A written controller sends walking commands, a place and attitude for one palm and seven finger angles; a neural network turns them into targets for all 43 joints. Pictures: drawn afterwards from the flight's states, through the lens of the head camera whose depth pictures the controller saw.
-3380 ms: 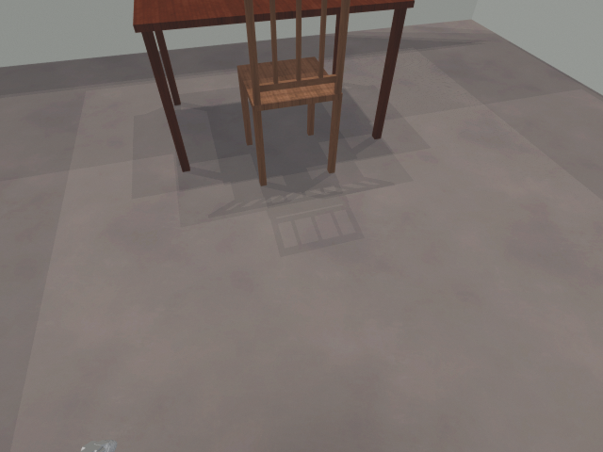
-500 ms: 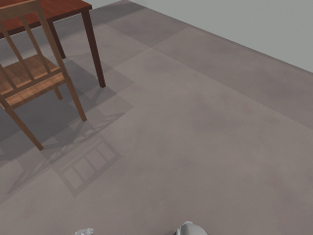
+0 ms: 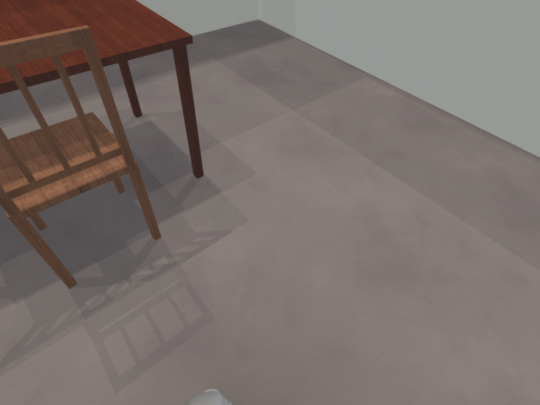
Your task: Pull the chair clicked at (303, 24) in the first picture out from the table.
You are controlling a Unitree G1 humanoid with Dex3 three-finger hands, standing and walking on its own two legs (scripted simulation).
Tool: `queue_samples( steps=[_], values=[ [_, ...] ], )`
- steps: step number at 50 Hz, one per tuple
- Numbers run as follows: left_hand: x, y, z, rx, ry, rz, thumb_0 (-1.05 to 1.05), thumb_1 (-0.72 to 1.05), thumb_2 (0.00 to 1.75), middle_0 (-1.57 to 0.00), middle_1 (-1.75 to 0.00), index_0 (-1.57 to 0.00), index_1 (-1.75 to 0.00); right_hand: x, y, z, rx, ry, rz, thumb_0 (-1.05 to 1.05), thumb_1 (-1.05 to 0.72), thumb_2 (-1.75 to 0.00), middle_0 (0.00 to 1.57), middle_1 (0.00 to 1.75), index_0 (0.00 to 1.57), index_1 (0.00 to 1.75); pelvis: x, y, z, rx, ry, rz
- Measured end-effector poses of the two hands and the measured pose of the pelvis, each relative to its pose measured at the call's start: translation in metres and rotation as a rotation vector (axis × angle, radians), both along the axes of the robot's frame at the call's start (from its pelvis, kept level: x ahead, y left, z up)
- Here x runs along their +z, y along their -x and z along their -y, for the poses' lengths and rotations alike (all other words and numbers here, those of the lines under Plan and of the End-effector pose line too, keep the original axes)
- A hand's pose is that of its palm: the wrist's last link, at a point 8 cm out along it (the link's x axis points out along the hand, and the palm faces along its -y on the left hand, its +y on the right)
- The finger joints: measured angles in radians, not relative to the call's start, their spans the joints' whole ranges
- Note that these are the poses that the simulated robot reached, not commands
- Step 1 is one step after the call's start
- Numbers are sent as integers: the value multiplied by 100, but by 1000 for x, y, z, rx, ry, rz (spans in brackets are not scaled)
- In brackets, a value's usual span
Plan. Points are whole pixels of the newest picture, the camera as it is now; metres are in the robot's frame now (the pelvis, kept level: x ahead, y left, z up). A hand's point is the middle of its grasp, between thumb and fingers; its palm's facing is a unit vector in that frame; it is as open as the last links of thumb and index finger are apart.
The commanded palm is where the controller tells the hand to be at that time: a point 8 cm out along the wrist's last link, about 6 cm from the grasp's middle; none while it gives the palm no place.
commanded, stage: walk to a spot facing it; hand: left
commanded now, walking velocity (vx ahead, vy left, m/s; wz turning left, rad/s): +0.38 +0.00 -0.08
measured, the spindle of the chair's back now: (42, 122) +0.75 +0.70 -0.07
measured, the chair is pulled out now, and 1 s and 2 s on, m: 0.00 0.00 0.00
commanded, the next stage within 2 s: turn to face it in 0.64 s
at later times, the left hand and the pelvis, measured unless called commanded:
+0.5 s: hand (189, 323) +0.29 +0.18 -0.16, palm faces -0.09 -0.97 -0.22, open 7.3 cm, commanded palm none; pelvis +0.19 +0.00 +0.00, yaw -7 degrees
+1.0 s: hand (213, 306) +0.34 +0.15 -0.20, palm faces +0.14 -0.98 -0.14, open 7.3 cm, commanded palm none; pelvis +0.36 -0.02 -0.01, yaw +4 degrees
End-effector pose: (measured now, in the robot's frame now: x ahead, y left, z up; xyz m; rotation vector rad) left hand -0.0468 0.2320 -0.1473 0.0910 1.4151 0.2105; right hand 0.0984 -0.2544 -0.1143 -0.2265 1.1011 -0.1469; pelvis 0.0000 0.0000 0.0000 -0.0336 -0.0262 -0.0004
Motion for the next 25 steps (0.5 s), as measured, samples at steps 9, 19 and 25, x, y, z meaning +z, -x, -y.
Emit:
queue_samples(
  steps=[9,19,25],
  values=[
    [-13,-48,-20,-5,61,-125,1,91,90,-20,-30,-20,-30,-1,-74,-45,6,-1,62,0,-92,-90,20,29,20,30,-6,-72,-29,-39,-20,28],
    [10,-224,-18,-103,20,97,1,93,90,-20,-30,-20,-30,-13,-22,-45,-176,-56,-211,-1,-95,-90,20,29,20,30,9,-145,-23,-79,-44,14],
    [17,-330,2,-219,-30,169,1,93,90,-20,-30,-20,-30,-28,-1,-42,-281,-130,-369,0,-93,-90,20,29,20,30,1,-195,5,-116,-60,7]
  ],
)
